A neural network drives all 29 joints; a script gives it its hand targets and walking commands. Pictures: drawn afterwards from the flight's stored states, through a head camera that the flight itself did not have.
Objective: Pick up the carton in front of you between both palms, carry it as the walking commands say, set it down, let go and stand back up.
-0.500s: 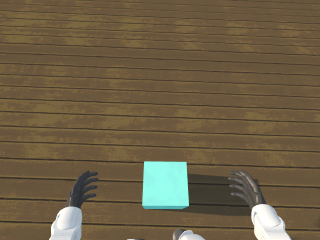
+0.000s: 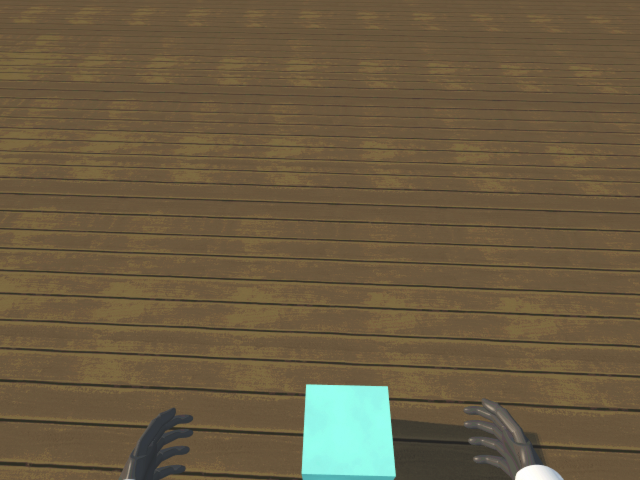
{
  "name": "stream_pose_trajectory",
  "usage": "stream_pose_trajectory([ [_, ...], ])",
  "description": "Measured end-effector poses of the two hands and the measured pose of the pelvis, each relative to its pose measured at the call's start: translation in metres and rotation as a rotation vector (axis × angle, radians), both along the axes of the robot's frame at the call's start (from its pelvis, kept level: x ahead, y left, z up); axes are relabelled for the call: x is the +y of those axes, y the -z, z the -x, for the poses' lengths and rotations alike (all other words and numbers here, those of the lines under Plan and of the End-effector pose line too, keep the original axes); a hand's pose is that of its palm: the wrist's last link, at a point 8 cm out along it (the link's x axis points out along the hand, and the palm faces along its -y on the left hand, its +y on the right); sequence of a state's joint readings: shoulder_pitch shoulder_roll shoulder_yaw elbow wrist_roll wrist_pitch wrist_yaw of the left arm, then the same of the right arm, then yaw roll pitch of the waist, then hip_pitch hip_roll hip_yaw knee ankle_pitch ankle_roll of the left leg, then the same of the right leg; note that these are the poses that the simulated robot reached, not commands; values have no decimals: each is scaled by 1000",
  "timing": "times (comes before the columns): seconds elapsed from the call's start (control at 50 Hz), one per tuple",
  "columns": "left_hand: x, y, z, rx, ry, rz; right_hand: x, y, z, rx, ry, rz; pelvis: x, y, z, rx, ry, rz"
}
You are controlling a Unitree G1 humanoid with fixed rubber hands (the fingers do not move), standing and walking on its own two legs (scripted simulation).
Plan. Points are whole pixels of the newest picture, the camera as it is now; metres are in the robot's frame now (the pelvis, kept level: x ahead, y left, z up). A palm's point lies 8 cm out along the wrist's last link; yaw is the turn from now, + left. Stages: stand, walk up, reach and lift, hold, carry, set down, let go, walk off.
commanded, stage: let go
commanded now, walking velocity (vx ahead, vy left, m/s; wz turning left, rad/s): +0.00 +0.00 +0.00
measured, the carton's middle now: (345, 441) +0.34 -0.05 -0.65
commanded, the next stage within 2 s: stand in 0.12 s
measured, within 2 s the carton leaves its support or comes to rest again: neither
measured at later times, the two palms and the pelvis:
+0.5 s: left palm out of the picture +0.13 +0.28 -0.09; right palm out of the picture +0.14 -0.30 -0.09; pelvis +0.01 -0.01 +0.00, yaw +1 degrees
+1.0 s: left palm out of the picture +0.11 +0.28 -0.09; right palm out of the picture +0.12 -0.31 -0.10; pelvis +0.01 -0.02 +0.00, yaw +1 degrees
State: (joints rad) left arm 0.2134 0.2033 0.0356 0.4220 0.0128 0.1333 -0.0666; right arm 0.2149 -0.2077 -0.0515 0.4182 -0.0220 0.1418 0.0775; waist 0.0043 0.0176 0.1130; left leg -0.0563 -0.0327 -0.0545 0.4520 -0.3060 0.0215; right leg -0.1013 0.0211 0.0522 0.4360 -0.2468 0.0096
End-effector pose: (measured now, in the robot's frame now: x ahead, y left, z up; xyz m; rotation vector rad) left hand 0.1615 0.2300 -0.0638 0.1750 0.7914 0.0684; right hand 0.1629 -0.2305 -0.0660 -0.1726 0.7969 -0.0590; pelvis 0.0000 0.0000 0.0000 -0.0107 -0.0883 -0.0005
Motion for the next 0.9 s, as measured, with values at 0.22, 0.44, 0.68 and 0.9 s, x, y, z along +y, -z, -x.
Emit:
stream_pose_trajectory([
  [0.22, 16, 18, 16, 64, -33, -113, -34, 8, 6, 20, 43, 121, -9, 5, 0, 49, -3, -1],
  [0.44, 50, 23, 36, 157, -82, -212, -67, 21, 18, 103, 44, 195, -13, 4, -9, 79, -11, -4],
  [0.68, 47, 28, 36, 192, -91, -202, -71, 28, 25, 155, 36, 201, -16, 1, -13, 70, -17, -6],
  [0.9, 50, 30, 48, 230, -105, -200, -77, 29, 36, 191, 41, 214, -16, -1, -9, 59, -17, -7],
])
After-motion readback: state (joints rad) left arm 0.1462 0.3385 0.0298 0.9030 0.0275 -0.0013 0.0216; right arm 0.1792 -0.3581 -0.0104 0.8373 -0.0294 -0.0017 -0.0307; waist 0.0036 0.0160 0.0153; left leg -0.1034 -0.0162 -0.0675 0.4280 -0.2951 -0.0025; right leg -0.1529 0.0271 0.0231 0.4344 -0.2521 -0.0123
